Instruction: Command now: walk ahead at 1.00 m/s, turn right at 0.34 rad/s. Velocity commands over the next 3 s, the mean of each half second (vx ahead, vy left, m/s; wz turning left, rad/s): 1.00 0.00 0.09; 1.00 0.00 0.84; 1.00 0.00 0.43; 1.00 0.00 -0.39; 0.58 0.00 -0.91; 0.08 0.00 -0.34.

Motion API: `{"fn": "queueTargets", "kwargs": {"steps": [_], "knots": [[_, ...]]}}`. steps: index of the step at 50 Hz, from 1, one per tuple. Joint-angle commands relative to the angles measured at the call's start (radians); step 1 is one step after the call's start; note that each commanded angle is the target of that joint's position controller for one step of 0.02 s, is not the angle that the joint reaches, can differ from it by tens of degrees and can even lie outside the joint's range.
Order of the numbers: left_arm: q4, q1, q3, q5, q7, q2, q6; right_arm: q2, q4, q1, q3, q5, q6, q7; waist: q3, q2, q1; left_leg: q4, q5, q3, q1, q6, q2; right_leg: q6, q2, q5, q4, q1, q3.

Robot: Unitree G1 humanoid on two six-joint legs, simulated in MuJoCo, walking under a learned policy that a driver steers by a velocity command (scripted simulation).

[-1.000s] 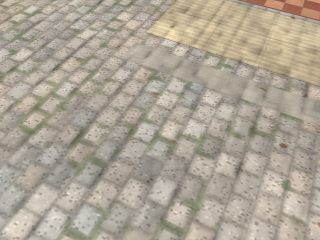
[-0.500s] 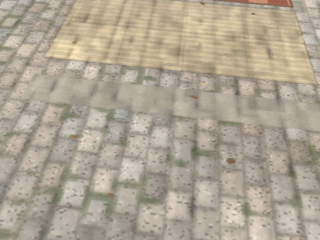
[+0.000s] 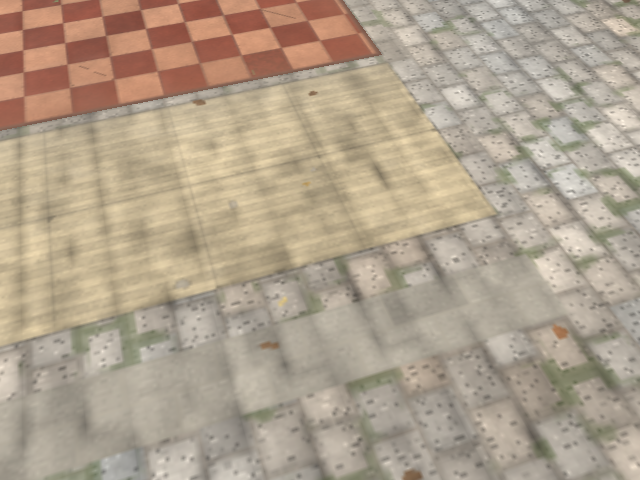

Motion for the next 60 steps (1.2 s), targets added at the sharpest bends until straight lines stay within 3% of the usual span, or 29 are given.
{"fn": "queueTargets", "kwargs": {"steps": [1,5,7,12,14,15,16,17,18,19,21,22,24,28,33,36,38,39,40,41,42,43,44,45,48,52,54,56,60], "knots": [[-0.105,-0.06,-0.007,-0.004,-0.01,0.003,-0.016,-0.022,-0.009,0.045,0.004,0.018,-0.011,0.016,0.026,0.108,0.023,-0.287,-0.133,-0.375,0.167,0.202,0.257,-0.003,-0.115,0.013,-0.089,-0.294,0.066],[-0.15,-0.174,-0.023,0.026,-0.021,0.011,-0.027,-0.112,0.016,0.045,-0.014,0.027,-0.022,0.003,0.106,0.077,0.037,-0.381,0.016,-0.247,0.083,0.215,0.259,0.035,-0.156,0.274,-0.313,-0.35,0.031],[-0.176,-0.278,-0.029,0.032,-0.032,0.012,-0.039,-0.125,0.038,0.093,-0.013,0.034,-0.026,-0.004,0.125,0.059,-0.004,-0.443,0.101,-0.141,0.035,0.188,0.233,0.041,-0.135,0.433,-0.48,-0.234,-0.028],[-0.228,-0.424,-0.01,0.014,-0.058,0.037,-0.059,-0.147,0.11,0.216,0.0,0.042,0.007,-0.006,0.128,0.09,-0.04,-0.401,0.44,-0.047,0.239,0.149,0.267,0.019,-0.046,0.45,-0.729,-0.102,-0.099],[-0.228,-0.314,0.023,0.009,-0.048,0.099,-0.056,-0.184,0.133,0.229,0.0,0.024,0.028,-0.012,0.01,0.186,0.048,-0.201,0.879,-0.061,0.326,0.127,0.294,-0.006,0.008,0.321,-0.718,0.058,-0.11],[-0.199,-0.146,0.049,0.002,-0.033,0.144,-0.048,-0.209,0.139,0.209,-0.002,0.013,0.041,-0.017,-0.092,0.218,0.154,0.001,1.016,-0.046,0.281,0.11,0.278,-0.025,0.028,0.272,-0.72,0.27,-0.119],[-0.138,0.106,0.071,0.002,-0.013,0.183,-0.034,-0.2,0.117,0.16,0.006,0.0,0.043,-0.023,-0.216,0.202,0.286,0.311,0.847,-0.042,0.023,0.074,0.242,-0.037,-0.068,0.239,-0.656,0.636,-0.036],[-0.1,0.22,0.093,0.039,-0.003,0.3,-0.034,0.009,0.081,0.324,0.056,-0.009,0.024,-0.019,-0.446,-0.157,0.169,0.757,-0.039,-0.061,-0.352,0.037,0.079,-0.137,-0.381,-0.071,-0.692,1.053,0.44],[-0.091,0.269,0.078,0.043,-0.015,0.236,-0.038,-0.012,0.089,0.334,0.062,0.055,-0.002,-0.015,-0.633,-0.27,0.191,0.937,-0.24,-0.18,-0.43,0.053,0.053,-0.179,-0.45,-0.458,-0.955,1.055,0.803],[-0.067,0.215,0.062,0.035,-0.013,0.164,-0.041,-0.101,0.053,0.158,0.027,0.097,-0.005,-0.022,-0.369,-0.188,0.199,0.997,-0.187,-0.143,-0.554,0.054,0.097,-0.123,-0.411,-0.444,-1.023,0.887,0.687],[-0.036,0.095,0.047,0.044,-0.014,0.102,-0.052,-0.084,0.017,0.019,0.024,0.065,0.003,-0.027,-0.126,-0.023,0.129,0.931,-0.067,-0.1,-0.542,0.047,0.182,-0.093,-0.36,-0.127,-1.034,0.549,0.388],[-0.026,0.043,0.039,0.063,-0.016,0.06,-0.062,-0.065,0.024,0.046,0.018,0.053,0.023,-0.023,-0.092,-0.046,0.07,0.894,-0.023,-0.113,-0.464,0.046,0.22,-0.085,-0.324,-0.044,-1.055,0.419,0.282],[-0.002,-0.034,0.035,0.048,-0.019,0.01,-0.069,-0.013,0.037,0.085,0.018,0.064,0.07,-0.011,-0.034,-0.082,0.009,0.856,-0.033,-0.113,-0.397,0.042,0.255,-0.07,-0.302,0.047,-1.116,0.288,0.119],[0.016,-0.087,0.047,0.054,-0.008,0.047,-0.077,-0.007,-0.01,-0.016,0.016,0.047,0.102,-0.008,0.09,-0.031,-0.022,0.729,0.144,-0.093,-0.475,0.027,0.253,-0.045,-0.257,0.254,-1.182,0.198,-0.134],[0.031,-0.012,0.058,0.046,0.016,0.13,-0.071,-0.034,-0.063,-0.19,0.019,0.043,0.08,0.04,0.144,0.081,0.034,0.405,0.398,0.041,-0.468,0.074,0.201,-0.006,-0.232,0.391,-1.215,0.35,-0.31],[0.029,0.012,0.073,0.044,0.026,0.21,-0.041,-0.081,-0.098,-0.221,0.002,0.053,0.071,0.069,0.092,0.032,0.017,0.289,0.352,0.176,-0.354,0.115,0.1,0.036,-0.246,0.985,-1.083,0.52,-0.361],[0.013,-0.01,0.089,0.03,0.032,0.269,-0.007,-0.146,-0.081,-0.052,-0.031,0.069,0.09,0.063,-0.013,-0.066,-0.097,0.331,0.175,0.226,-0.167,0.149,0.018,0.032,-0.276,1.451,-0.81,0.58,-0.362],[-0.008,-0.053,0.092,0.023,0.028,0.278,0.0,-0.215,-0.036,0.147,-0.065,0.066,0.107,0.055,-0.106,-0.083,-0.199,0.35,0.092,0.201,0.087,0.183,-0.006,0.017,-0.283,1.486,-0.566,0.482,-0.335],[-0.013,-0.094,0.081,0.013,0.02,0.237,-0.009,-0.278,0.022,0.347,-0.103,0.068,0.12,0.032,-0.17,-0.023,-0.292,0.264,0.104,0.11,0.399,0.223,-0.006,0.04,-0.215,1.225,-0.216,0.281,-0.32],[-0.053,-0.085,0.023,0.033,0.005,0.024,-0.051,-0.316,0.043,0.298,-0.103,0.064,0.128,0.024,-0.041,0.405,-0.169,0.173,0.177,-0.147,0.478,0.319,0.078,0.089,0.049,-0.098,0.287,-0.078,-0.264],[-0.141,0.04,-0.009,0.001,-0.008,-0.025,-0.102,-0.258,-0.036,0.175,-0.06,0.014,0.084,0.031,-0.265,0.463,-0.004,-0.091,-0.317,-0.821,0.632,0.524,0.278,0.078,0.114,-0.229,0.453,-0.375,0.024],[-0.157,-0.108,0.008,-0.009,-0.016,0.106,-0.131,-0.165,-0.068,0.173,-0.05,0.014,0.062,0.035,-0.229,0.227,-0.086,-0.245,-0.493,-0.902,0.56,0.439,0.299,0.018,0.042,-0.117,0.344,-0.382,0.103],[-0.186,-0.174,0.015,-0.024,-0.014,0.112,-0.136,-0.152,-0.055,0.159,-0.046,0.008,0.039,0.043,-0.105,0.064,-0.043,-0.281,-0.494,-0.872,0.41,0.392,0.29,0.001,0.013,-0.053,0.215,-0.38,0.087],[-0.167,-0.164,0.011,0.003,-0.003,0.093,-0.127,-0.144,-0.062,0.103,-0.043,0.014,0.022,0.048,-0.07,-0.072,0.01,-0.259,-0.419,-0.801,0.278,0.364,0.266,0.007,-0.035,-0.009,0.111,-0.307,0.098],[-0.143,-0.116,0.026,0.038,0.005,0.102,-0.083,-0.142,-0.094,-0.014,-0.036,0.021,0.018,0.021,0.004,-0.043,0.082,-0.256,-0.195,-0.573,0.012,0.349,0.146,0.077,-0.081,0.032,-0.09,-0.158,0.107],[-0.21,-0.316,0.003,0.056,0.011,0.025,-0.066,-0.114,-0.068,0.015,-0.027,0.04,0.032,-0.027,0.078,0.011,0.002,-0.259,-0.013,-0.351,-0.159,0.297,0.043,0.157,-0.062,0.296,-0.498,-0.069,0.012],[-0.23,-0.374,-0.004,0.048,0.001,-0.005,-0.069,-0.119,-0.045,0.045,-0.031,0.04,0.041,-0.032,0.058,0.066,-0.057,-0.249,-0.021,-0.292,-0.206,0.247,0.034,0.171,-0.038,0.491,-0.654,0.054,-0.042],[-0.238,-0.393,0.012,0.027,-0.005,0.025,-0.076,-0.108,-0.014,0.093,-0.029,0.046,0.038,-0.028,0.036,0.105,-0.092,-0.22,-0.059,-0.318,-0.131,0.23,0.069,0.17,-0.038,0.554,-0.727,0.083,-0.025],[-0.232,-0.345,0.05,0.007,-0.011,0.1,-0.09,-0.115,0.025,0.118,-0.038,0.039,0.054,-0.032,0.025,0.159,-0.052,-0.094,0.249,-0.36,0.172,0.203,0.159,0.112,-0.047,0.406,-0.804,0.024,-0.023]]}}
